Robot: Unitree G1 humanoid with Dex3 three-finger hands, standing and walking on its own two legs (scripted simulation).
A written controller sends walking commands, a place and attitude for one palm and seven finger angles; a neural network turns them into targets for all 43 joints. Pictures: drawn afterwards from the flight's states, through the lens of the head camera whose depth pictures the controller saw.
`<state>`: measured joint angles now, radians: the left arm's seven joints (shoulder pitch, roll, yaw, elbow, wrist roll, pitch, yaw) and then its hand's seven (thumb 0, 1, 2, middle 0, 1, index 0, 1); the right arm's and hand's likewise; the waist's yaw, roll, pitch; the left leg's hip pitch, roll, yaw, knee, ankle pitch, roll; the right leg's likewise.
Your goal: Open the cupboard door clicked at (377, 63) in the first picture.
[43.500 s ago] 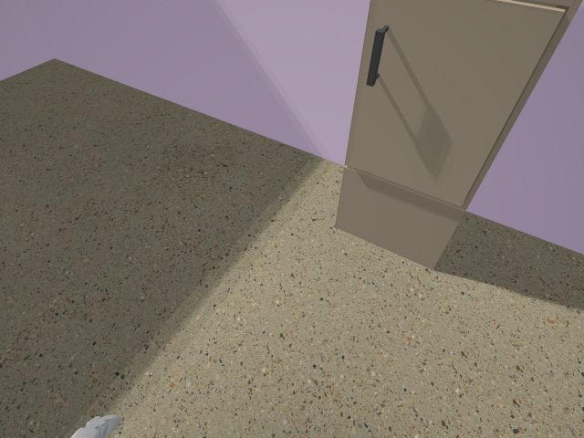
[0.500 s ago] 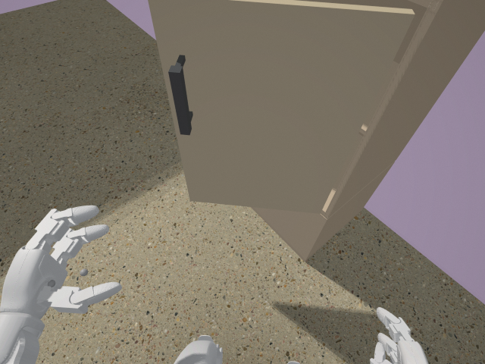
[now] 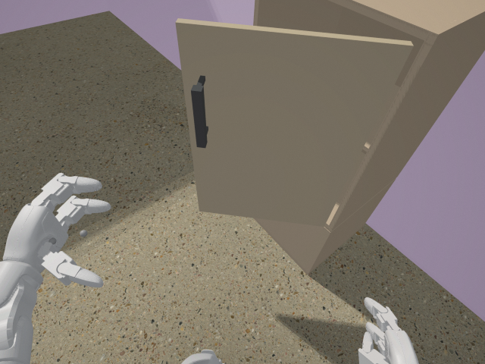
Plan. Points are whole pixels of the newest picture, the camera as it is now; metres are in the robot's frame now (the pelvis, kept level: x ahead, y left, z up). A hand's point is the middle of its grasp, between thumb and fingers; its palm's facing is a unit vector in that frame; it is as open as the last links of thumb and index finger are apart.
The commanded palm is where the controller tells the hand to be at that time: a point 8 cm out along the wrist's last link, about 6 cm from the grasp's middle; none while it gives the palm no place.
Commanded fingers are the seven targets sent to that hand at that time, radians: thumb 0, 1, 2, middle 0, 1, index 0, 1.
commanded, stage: raise the hand with hooked fingers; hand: left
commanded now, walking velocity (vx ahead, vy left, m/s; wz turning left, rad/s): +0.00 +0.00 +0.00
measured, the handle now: (201, 113) +0.58 +0.14 +0.08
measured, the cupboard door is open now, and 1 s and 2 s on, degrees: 44 44 44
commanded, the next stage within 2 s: move the hooked fingers beside the handle in 0.64 s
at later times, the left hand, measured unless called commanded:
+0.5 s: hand (99, 214) +0.30 +0.24 +0.11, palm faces -0.01 -1.00 -0.05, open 14.0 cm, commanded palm +0.27 +0.29 +0.11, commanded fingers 0.00 -0.50 0.30 -0.30 -1.20 -0.30 -1.20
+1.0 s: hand (118, 196) +0.33 +0.22 +0.11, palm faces -0.03 -1.00 -0.03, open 14.0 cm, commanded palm +0.31 +0.28 +0.10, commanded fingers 0.00 -0.50 0.30 -0.30 -1.20 -0.30 -1.20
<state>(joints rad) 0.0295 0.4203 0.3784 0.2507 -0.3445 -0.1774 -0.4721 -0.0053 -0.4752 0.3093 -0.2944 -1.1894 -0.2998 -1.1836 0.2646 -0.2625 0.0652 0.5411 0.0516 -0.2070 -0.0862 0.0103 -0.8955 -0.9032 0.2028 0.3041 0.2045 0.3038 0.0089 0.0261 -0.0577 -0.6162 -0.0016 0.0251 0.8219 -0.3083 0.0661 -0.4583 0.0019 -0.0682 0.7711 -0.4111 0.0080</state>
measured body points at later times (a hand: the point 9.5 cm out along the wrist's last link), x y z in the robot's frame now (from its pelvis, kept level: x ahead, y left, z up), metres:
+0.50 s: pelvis +0.01 -0.03 +0.01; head +0.03 -0.03 +0.46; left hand +0.29 +0.29 +0.11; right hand +0.16 -0.29 -0.07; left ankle +0.07 +0.07 -0.70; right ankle -0.01 -0.13 -0.70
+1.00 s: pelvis +0.01 -0.04 +0.01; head +0.04 -0.04 +0.45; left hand +0.33 +0.28 +0.11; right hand +0.15 -0.30 -0.08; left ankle +0.07 +0.07 -0.70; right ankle -0.01 -0.13 -0.70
